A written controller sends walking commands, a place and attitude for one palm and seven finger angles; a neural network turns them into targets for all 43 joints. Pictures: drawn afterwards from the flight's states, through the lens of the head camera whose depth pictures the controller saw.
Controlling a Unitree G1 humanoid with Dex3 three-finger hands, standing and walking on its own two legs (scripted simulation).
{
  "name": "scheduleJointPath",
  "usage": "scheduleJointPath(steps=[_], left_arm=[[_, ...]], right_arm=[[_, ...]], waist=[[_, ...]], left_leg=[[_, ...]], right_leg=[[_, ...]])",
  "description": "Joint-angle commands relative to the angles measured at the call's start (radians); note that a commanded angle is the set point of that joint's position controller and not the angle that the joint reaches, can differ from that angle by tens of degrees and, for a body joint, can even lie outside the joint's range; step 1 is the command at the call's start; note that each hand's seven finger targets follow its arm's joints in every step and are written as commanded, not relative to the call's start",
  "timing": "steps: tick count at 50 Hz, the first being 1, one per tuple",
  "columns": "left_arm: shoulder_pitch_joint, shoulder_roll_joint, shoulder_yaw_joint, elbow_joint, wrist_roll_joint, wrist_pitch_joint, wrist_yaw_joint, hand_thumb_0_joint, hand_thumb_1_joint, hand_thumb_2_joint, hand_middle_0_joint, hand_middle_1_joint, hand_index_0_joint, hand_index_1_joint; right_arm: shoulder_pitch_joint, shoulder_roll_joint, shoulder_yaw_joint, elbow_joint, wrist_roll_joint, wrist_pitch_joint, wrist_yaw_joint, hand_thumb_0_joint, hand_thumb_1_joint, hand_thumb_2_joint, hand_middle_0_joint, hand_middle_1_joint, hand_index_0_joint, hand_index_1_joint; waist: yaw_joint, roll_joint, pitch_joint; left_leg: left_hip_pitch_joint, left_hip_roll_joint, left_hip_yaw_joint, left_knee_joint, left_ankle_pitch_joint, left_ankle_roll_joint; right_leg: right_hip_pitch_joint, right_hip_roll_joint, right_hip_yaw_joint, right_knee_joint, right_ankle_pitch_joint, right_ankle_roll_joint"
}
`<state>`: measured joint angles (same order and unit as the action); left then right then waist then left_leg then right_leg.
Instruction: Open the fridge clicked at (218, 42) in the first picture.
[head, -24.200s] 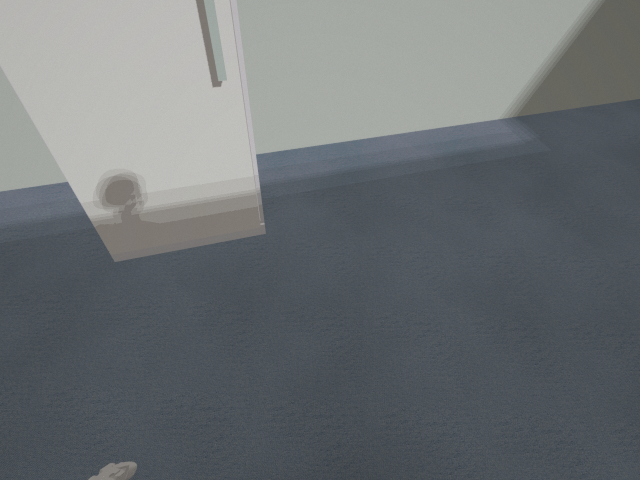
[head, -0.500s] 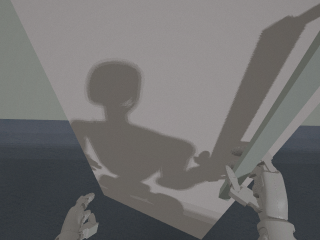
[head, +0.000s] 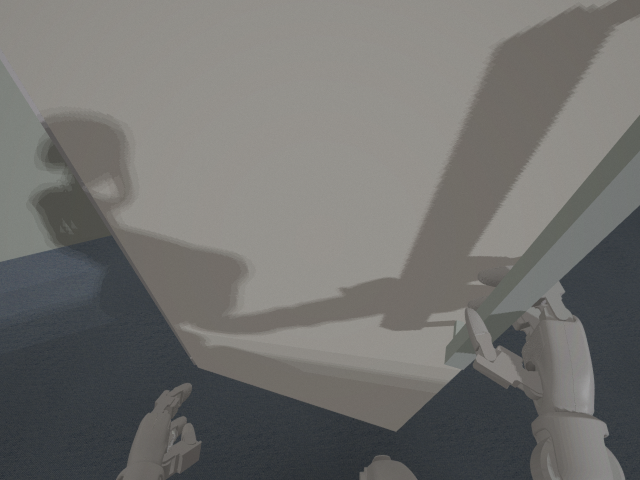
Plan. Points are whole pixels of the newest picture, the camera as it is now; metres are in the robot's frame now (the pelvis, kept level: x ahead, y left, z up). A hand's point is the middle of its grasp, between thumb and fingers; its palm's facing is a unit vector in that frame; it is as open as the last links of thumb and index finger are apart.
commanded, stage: walk backward, drawing the door open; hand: right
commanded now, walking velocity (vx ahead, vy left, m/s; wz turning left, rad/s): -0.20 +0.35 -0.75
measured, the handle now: (538, 249) +0.30 -0.15 +0.20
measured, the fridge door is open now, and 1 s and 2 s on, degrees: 37 73 72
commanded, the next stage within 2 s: stop walking and hold the door back in 0.96 s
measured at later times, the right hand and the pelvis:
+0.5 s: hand out of the picture +0.12 -0.05 +0.10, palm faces +0.60 +0.73 -0.32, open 6.9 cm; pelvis -0.04 +0.24 -0.02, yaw -22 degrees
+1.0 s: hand out of the picture +0.00 +0.08 +0.11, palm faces +0.81 +0.54 -0.24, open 6.5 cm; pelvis -0.03 +0.40 +0.02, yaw -44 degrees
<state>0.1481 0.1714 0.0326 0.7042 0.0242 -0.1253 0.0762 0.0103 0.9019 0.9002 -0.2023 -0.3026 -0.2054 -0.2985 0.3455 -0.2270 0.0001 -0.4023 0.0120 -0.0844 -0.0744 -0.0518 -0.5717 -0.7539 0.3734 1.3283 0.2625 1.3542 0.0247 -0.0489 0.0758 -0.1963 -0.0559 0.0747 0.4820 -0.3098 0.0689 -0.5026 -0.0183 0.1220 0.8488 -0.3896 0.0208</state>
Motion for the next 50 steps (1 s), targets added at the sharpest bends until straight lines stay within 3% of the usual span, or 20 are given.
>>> scheduleJointPath(steps=[1,5,7,8,11,14,19,21,23,24,25,27,29,32,34,35,37,38,44,50], left_arm=[[-0.091,0.034,0.0,-0.192,0.02,-0.071,0.038,0.0,0.9,0.9,-0.2,-0.3,-0.2,-0.3],[0.019,0.079,0.001,-0.19,0.018,-0.094,0.064,0.0,0.9,0.9,-0.2,-0.3,-0.2,-0.3],[0.042,0.141,0.027,-0.192,0.047,-0.095,0.04,0.0,0.9,0.9,-0.2,-0.3,-0.2,-0.3],[0.024,0.164,0.026,-0.189,0.058,-0.091,0.018,0.0,0.9,0.9,-0.2,-0.3,-0.2,-0.3],[-0.061,0.145,0.042,-0.201,0.035,-0.097,0.014,0.0,0.9,0.9,-0.2,-0.3,-0.2,-0.3],[-0.028,0.132,0.045,-0.202,0.013,-0.102,0.003,0.0,0.9,0.9,-0.2,-0.3,-0.2,-0.3],[-0.079,0.133,0.035,-0.246,-0.022,-0.085,0.001,0.0,0.9,0.9,-0.2,-0.3,-0.2,-0.3],[-0.062,0.092,0.025,-0.229,-0.027,-0.083,0.0,0.0,0.9,0.9,-0.2,-0.3,-0.2,-0.3],[-0.093,0.039,0.022,-0.22,-0.019,-0.076,0.005,0.0,0.9,0.9,-0.2,-0.3,-0.2,-0.3],[-0.1,0.048,0.016,-0.207,0.0,-0.083,0.013,0.0,0.9,0.9,-0.2,-0.3,-0.2,-0.3],[-0.102,0.056,0.034,-0.197,-0.008,-0.066,0.011,0.0,0.9,0.9,-0.2,-0.3,-0.2,-0.3],[-0.119,0.065,0.032,-0.213,-0.004,-0.048,0.018,0.0,0.9,0.9,-0.2,-0.3,-0.2,-0.3],[-0.113,0.057,0.011,-0.229,-0.009,-0.03,0.026,0.0,0.9,0.9,-0.2,-0.3,-0.2,-0.3],[-0.076,0.079,0.019,-0.257,-0.011,-0.034,0.042,0.0,0.9,0.9,-0.2,-0.3,-0.2,-0.3],[-0.01,0.092,0.018,-0.246,0.003,-0.047,0.044,0.0,0.9,0.9,-0.2,-0.3,-0.2,-0.3],[0.021,0.115,0.027,-0.245,0.001,-0.05,0.048,0.0,0.9,0.9,-0.2,-0.3,-0.2,-0.3],[0.013,0.153,0.026,-0.255,0.017,-0.065,0.033,0.0,0.9,0.9,-0.2,-0.3,-0.2,-0.3],[0.001,0.157,0.026,-0.23,0.022,-0.071,0.023,0.0,0.9,0.9,-0.2,-0.3,-0.2,-0.3],[0.028,0.138,0.039,-0.193,-0.007,-0.077,-0.009,0.0,0.9,0.9,-0.2,-0.3,-0.2,-0.3],[0.004,0.138,0.027,-0.204,-0.018,-0.092,-0.003,0.0,0.9,0.9,-0.2,-0.3,-0.2,-0.3]], right_arm=[[-0.127,-0.103,-0.123,-0.295,-0.027,-0.137,0.019,0.0,-0.9,-0.9,0.45,1.4,0.45,1.4],[-0.114,-0.059,-0.071,-0.269,-0.008,-0.15,0.025,0.0,-0.9,-0.9,0.45,1.4,0.45,1.4],[-0.184,-0.069,-0.073,-0.315,-0.031,-0.189,0.021,0.0,-0.9,-0.9,0.45,1.4,0.45,1.4],[-0.18,-0.114,-0.119,-0.3,-0.062,-0.207,0.016,0.0,-0.9,-0.9,0.45,1.4,0.45,1.4],[-0.212,-0.12,-0.135,-0.399,-0.045,-0.189,0.021,0.0,-0.9,-0.9,0.45,1.4,0.45,1.4],[-0.174,-0.049,-0.112,-0.298,-0.021,-0.136,0.008,0.0,-0.9,-0.9,0.45,1.4,0.45,1.4],[-0.179,-0.135,-0.215,-0.262,-0.011,-0.121,-0.03,0.0,-0.9,-0.9,0.45,1.4,0.45,1.4],[-0.173,-0.169,-0.246,-0.274,-0.02,-0.124,-0.037,0.0,-0.9,-0.9,0.45,1.4,0.45,1.4],[-0.141,-0.288,-0.356,-0.293,-0.017,-0.109,-0.045,0.0,-0.9,-0.9,0.45,1.4,0.45,1.4],[-0.175,-0.302,-0.368,-0.318,-0.022,-0.124,-0.047,0.0,-0.9,-0.9,0.45,1.4,0.45,1.4],[-0.19,-0.316,-0.39,-0.318,-0.021,-0.122,-0.051,0.0,-0.9,-0.9,0.45,1.4,0.45,1.4],[-0.19,-0.238,-0.331,-0.315,-0.006,-0.131,-0.029,0.0,-0.9,-0.9,0.45,1.4,0.45,1.4],[-0.151,-0.213,-0.325,-0.272,0.004,-0.133,-0.035,0.0,-0.9,-0.9,0.45,1.4,0.45,1.4],[-0.122,-0.194,-0.307,-0.286,0.02,-0.118,-0.042,0.0,-0.9,-0.9,0.45,1.4,0.45,1.4],[-0.122,-0.17,-0.281,-0.3,0.021,-0.109,-0.033,0.0,-0.9,-0.9,0.45,1.4,0.45,1.4],[-0.11,-0.165,-0.257,-0.293,0.027,-0.107,-0.032,0.0,-0.9,-0.9,0.45,1.4,0.45,1.4],[-0.149,-0.176,-0.225,-0.331,-0.005,-0.143,-0.027,0.0,-0.9,-0.9,0.45,1.4,0.45,1.4],[-0.151,-0.221,-0.269,-0.316,-0.024,-0.165,-0.023,0.0,-0.9,-0.9,0.45,1.4,0.45,1.4],[-0.132,-0.156,-0.225,-0.291,-0.013,-0.105,-0.018,0.0,-0.9,-0.9,0.45,1.4,0.45,1.4],[-0.088,-0.205,-0.294,-0.248,0.015,-0.103,-0.047,0.0,-0.9,-0.9,0.45,1.4,0.45,1.4]], waist=[[-0.042,0.159,-0.18],[0.035,0.075,-0.253],[0.021,-0.209,-0.302],[0.013,-0.034,-0.293],[-0.016,-0.13,-0.15],[-0.023,-0.196,-0.166],[-0.038,-0.289,-0.131],[-0.033,-0.068,-0.143],[-0.05,0.406,-0.208],[-0.052,0.312,-0.21],[-0.045,0.324,-0.26],[-0.03,0.261,-0.173],[-0.032,0.24,-0.2],[-0.037,0.294,-0.212],[-0.011,0.173,-0.215],[0.019,0.009,-0.204],[-0.014,-0.321,-0.185],[-0.026,-0.186,-0.209],[-0.012,-0.238,-0.152],[-0.004,-0.312,-0.146]], left_leg=[[0.16,0.29,-0.046,-0.044,0.759,0.101],[0.042,0.192,0.06,0.328,0.866,-0.045],[-0.615,0.024,-0.089,0.79,-0.314,-0.182],[-0.631,0.05,-0.215,0.858,-0.282,-0.148],[-0.575,0.117,-0.196,0.703,-0.16,-0.129],[-0.174,0.077,-0.092,0.486,0.044,-0.128],[0.124,0.007,0.013,0.192,-0.057,-0.161],[0.116,0.051,-0.009,-0.042,-0.03,-0.155],[-0.046,0.397,-0.367,-0.257,-0.029,-0.01],[-0.06,0.46,-0.381,-0.24,0.144,0.052],[-0.074,0.476,-0.434,-0.252,-0.062,0.06],[-0.029,0.404,-0.233,-0.18,0.069,0.092],[0.044,0.338,-0.049,-0.126,0.219,0.071],[0.033,0.346,-0.039,-0.117,0.225,0.063],[-0.046,0.318,-0.007,-0.023,0.174,0.032],[-0.173,0.278,0.03,0.165,0.145,-0.004],[-0.57,0.104,-0.042,0.602,-0.33,-0.129],[-0.588,0.108,-0.115,0.674,-0.257,-0.123],[-0.368,0.054,-0.049,0.583,0.013,-0.151],[-0.183,0.025,-0.033,0.3,-0.088,-0.154]], right_leg=[[-0.024,0.002,-0.193,0.076,-0.088,0.004],[0.363,-0.01,-0.2,-0.503,0.188,-0.045],[0.879,-0.541,0.529,-0.516,1.272,-0.249],[0.843,-0.579,0.536,-0.483,1.145,-0.305],[0.583,-0.418,0.27,-0.476,0.899,-0.213],[0.267,-0.23,-0.023,-0.521,0.479,-0.088],[-0.024,-0.176,0.031,-0.529,-0.127,-0.103],[0.007,-0.051,-0.024,-0.301,-0.179,-0.049],[-0.023,0.077,-0.131,0.354,-0.256,0.006],[-0.058,0.053,-0.087,0.547,-0.263,-0.004],[-0.019,0.036,-0.055,0.619,-0.25,-0.003],[-0.037,-0.014,-0.129,0.592,-0.163,0.026],[0.054,-0.012,-0.191,0.359,-0.159,0.029],[0.19,-0.015,-0.21,0.003,-0.21,-0.007],[0.3,-0.006,-0.228,-0.29,-0.08,-0.016],[0.451,-0.047,-0.184,-0.467,0.076,-0.022],[0.641,-0.521,0.524,-0.605,0.792,-0.149],[0.673,-0.541,0.451,-0.549,0.976,-0.207],[0.454,-0.218,0.028,-0.524,0.605,-0.074],[0.329,-0.229,0.123,-0.59,0.247,-0.121]])
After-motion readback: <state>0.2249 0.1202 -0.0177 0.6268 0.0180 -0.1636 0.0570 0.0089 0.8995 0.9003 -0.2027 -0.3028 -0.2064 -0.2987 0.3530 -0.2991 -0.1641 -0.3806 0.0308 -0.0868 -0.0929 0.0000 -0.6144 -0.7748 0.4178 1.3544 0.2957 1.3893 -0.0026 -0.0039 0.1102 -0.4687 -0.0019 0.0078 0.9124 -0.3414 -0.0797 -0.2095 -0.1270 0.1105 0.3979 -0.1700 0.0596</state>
